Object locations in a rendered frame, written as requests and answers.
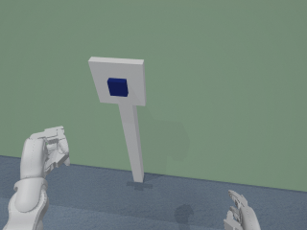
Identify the robot left hand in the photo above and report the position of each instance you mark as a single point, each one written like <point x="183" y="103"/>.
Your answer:
<point x="35" y="152"/>

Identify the left robot forearm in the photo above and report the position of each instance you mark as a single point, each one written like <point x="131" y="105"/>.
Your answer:
<point x="28" y="205"/>

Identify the robot right hand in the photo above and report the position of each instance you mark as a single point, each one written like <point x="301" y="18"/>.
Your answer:
<point x="246" y="218"/>

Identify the button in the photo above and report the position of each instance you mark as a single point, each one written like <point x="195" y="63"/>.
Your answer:
<point x="118" y="87"/>

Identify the panel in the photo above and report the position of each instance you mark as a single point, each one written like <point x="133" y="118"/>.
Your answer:
<point x="132" y="70"/>

